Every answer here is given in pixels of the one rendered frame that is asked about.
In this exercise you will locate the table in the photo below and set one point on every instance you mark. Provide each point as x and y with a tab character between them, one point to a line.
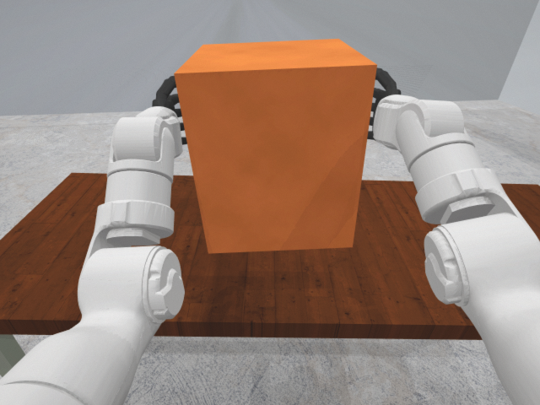
376	289

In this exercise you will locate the right robot forearm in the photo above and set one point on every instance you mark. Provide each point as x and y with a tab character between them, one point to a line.
450	178

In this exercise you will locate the carton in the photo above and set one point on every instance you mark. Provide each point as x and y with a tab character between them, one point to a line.
277	133

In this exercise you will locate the right robot upper arm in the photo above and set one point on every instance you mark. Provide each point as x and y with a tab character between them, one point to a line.
490	267

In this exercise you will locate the left robot forearm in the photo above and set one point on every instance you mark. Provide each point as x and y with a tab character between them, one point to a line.
140	172

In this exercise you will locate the left robot hand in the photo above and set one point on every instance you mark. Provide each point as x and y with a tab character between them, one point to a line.
163	98

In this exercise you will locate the left robot upper arm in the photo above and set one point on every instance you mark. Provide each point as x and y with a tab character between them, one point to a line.
125	294

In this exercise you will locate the right robot hand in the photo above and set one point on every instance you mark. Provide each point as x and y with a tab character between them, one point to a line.
389	85

